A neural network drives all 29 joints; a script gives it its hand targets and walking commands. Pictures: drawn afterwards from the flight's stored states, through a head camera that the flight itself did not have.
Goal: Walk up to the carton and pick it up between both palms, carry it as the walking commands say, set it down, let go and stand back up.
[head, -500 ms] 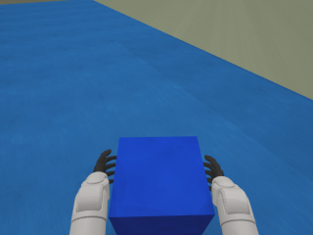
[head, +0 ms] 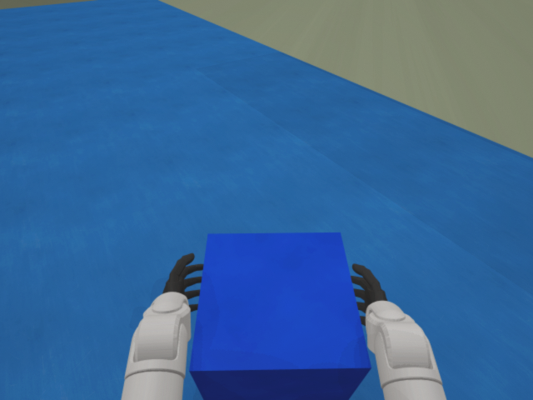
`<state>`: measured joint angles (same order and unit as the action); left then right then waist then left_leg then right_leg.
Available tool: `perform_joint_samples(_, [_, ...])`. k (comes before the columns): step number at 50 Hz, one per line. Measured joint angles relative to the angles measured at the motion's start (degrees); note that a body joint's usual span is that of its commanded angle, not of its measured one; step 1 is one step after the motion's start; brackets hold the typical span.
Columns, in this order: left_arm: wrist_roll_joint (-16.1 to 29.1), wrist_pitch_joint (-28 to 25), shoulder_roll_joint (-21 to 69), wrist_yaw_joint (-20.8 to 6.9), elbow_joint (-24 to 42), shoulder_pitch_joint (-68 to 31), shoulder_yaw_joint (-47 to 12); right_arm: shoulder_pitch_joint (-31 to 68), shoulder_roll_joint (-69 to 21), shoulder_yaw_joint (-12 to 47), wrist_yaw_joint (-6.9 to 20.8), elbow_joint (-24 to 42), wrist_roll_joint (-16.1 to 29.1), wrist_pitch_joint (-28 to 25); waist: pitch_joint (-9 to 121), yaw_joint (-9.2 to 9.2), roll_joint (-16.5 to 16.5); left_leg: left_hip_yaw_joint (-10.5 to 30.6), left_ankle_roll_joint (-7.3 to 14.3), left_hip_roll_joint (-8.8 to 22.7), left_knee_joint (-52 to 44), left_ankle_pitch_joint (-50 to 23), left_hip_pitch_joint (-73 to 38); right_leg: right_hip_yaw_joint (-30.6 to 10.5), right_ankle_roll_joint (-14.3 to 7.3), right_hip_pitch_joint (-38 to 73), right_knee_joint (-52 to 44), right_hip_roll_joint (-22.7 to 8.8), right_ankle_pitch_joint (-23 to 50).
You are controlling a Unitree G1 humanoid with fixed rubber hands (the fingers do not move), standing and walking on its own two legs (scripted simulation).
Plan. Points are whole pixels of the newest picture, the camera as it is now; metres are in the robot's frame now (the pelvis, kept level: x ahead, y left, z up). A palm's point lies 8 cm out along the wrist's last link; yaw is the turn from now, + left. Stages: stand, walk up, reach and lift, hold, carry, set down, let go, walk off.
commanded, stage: hold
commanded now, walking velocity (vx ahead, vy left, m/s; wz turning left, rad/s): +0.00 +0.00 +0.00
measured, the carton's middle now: (274, 328) +0.27 +0.00 -0.03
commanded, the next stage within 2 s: carry in 0.44 s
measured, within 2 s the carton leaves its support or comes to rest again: neither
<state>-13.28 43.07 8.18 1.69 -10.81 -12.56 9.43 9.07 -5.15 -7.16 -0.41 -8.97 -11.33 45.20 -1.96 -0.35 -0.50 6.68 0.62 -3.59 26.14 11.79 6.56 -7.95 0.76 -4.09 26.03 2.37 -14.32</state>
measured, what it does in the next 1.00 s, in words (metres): shifts its weight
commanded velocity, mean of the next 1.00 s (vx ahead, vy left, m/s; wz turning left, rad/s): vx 0.00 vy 0.12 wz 0.00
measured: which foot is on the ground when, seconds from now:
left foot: down 0.00-1.00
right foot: down 0.00-1.00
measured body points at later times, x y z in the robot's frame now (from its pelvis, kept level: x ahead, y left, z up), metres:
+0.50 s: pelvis +0.00 -0.01 +0.00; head -0.04 -0.01 +0.44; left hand +0.29 +0.15 +0.04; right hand +0.29 -0.16 +0.03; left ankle +0.04 +0.11 -0.74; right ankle +0.01 -0.13 -0.74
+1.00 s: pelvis +0.01 +0.06 -0.02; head -0.03 +0.05 +0.43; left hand +0.23 +0.25 +0.07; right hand +0.26 -0.05 +0.06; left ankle +0.01 +0.13 -0.74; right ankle +0.02 -0.12 -0.74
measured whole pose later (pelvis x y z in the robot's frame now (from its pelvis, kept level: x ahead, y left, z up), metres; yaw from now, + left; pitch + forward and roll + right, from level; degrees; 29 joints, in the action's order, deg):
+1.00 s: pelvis +0.01 +0.06 -0.02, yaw +6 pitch +4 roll +2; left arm -2.0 67.8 7.4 7.5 28.0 1.6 3.7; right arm -2.8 -7.5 -1.6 -8.7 30.1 -2.4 71.5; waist 9.7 -2.5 1.9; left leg -6.4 5.3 -4.3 38.0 18.7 23.3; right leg -2.0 5.1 -23.4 41.5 -8.1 -21.9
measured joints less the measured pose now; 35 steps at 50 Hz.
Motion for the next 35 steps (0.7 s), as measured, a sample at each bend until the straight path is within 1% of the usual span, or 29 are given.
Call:
perform_joint_samples(6, [-0.13, 0.07, -0.06, -0.21, 0.04, 0.27, 0.83, 0.87, -0.67, -0.42, 0.05, -1.26, -0.33, -0.09, -0.1, -0.01, 1.14, 0.39, -0.29, 0.09, 0.25, 0.03, -0.51, 0.43, -0.28, 0.51, 0.42, 0.15, -0.17])
perform_joint_samples(9, [-0.76, 0.12, 0.14, -0.24, -1.15, -0.83, 1.56, 2.12, -0.95, -1.65, 0.32, -2.99, -0.39, -0.4, -0.79, -0.04, 1.4, 0.6, -0.46, 0.19, 0.83, 0.18, -0.5, 0.69, -0.43, 0.64, 0.79, 0.3, -0.24])
perform_joint_samples(13, [-1.08, 0.19, 0.35, -0.06, -1.5, -1.81, 1.46, 2.56, -0.26, -1.51, 0.34, -3.1, -0.09, -0.56, -1.3, -0.03, 1.14, 0.72, -0.53, 0.2, 1.53, 0.27, 0.23, 0.88, -0.42, 0.03, 1.29, 0.39, -0.25])
perform_joint_samples(16, [-1.56, 0.0, 0.56, -0.07, -2.58, -2.73, 1.73, 3.14, -0.16, -2.2, 0.46, -3.75, -0.02, -0.62, -1.19, -0.35, 0.74, 0.49, -0.53, 0.24, 1.59, 0.25, 0.53, 0.68, -0.4, -0.41, 1.51, 0.43, -0.23])
perform_joint_samples(20, [-1.56, -0.13, 0.56, -0.02, -2.27, -2.71, 1.88, 3.7, 0.0, -2.03, 0.45, -3.94, 0.12, -0.64, -0.84, -0.44, 0.12, 0.18, -0.47, 0.31, 1.63, 0.36, 0.67, 0.41, -0.36, -0.68, 1.66, 0.48, -0.29])
perform_joint_samples(23, [-1.27, 0.16, 0.51, -0.17, -1.92, -2.53, 2.34, 3.93, -0.24, -1.8, 0.42, -3.76, -0.27, -0.11, 0.04, -0.3, 0.44, 0.13, -0.45, 0.07, 1.73, 0.49, 1.26, 0.57, -0.41, -1.64, 2.57, 0.2, -0.91])
perform_joint_samples(26, [0.03, 2.01, 0.29, 0.06, 1.58, -1.64, 1.74, 3.73, -0.31, -1.06, 0.02, -0.32, 0.32, 2.28, 3.21, 0.01, 0.93, 0.08, -0.58, -0.47, 2.94, 0.68, 5.83, 1.47, -0.29, -6.8, 5.3, -0.6, -1.98])
perform_joint_samples(28, [0.76, 3.2, 0.33, 0.59, 4.12, -1.77, 0.92, 3.8, 0.0, -0.9, -0.15, 2.71, 0.97, 3.81, 4.57, 0.56, 0.19, -0.09, -0.62, -0.03, 5.29, 1.12, 9.6, 2.64, -0.27, -9.58, 6.15, -0.65, -2.25])
perform_joint_samples(30, [1.52, 4.72, 0.44, 1.22, 6.79, -2.12, -0.19, 3.33, 0.74, -0.71, -0.5, 6.09, 2.37, 5.24, 5.74, 1.34, -0.4, -1.74, -0.66, 0.55, 11.37, 5.89, 14.15, 4.1, -0.26, -11.98, 6.89, -1.19, -2.67])
perform_joint_samples(32, [2.78, 6.87, 0.37, 2.22, 11.22, -1.64, -1.56, 2.02, 0.94, -0.12, -1.67, 10.77, 4.13, 6.81, 6.43, 1.67, 0.1, -4.3, -0.78, 1.01, 15.52, 10.12, 16.95, 4.75, 0.1, -14.04, 7.95, -2.57, -3.32])
perform_joint_samples(33, [3.55, 8.06, 0.25, 2.48, 13.94, -1.09, -2.01, 1.18, 0.77, 0.15, -2.34, 13.42, 5.13, 7.62, 6.71, 1.76, 0.5, -5.54, -0.7, 1.41, 15.07, 11.15, 17.28, 4.84, 0.41, -14.96, 8.52, -3.31, -3.68])
perform_joint_samples(34, [4.33, 9.33, 0.14, 2.72, 16.67, -0.45, -2.36, 0.41, 0.48, 0.52, -3.17, 16.05, 5.97, 8.63, 6.96, 1.91, 0.78, -6.42, -0.54, 1.83, 12.79, 10.61, 16.93, 4.94, 0.79, -15.81, 9.1, -3.98, -4.07])
perform_joint_samples(35, [4.9, 10.53, 0.01, 2.83, 19.22, 0.19, -2.66, -0.17, 0.09, 0.7, -3.84, 18.59, 6.55, 9.81, 7.18, 2.15, 0.73, -6.77, -0.37, 2.25, 9.47, 7.81, 16.16, 5.19, 1.21, -16.61, 9.78, -4.51, -4.52])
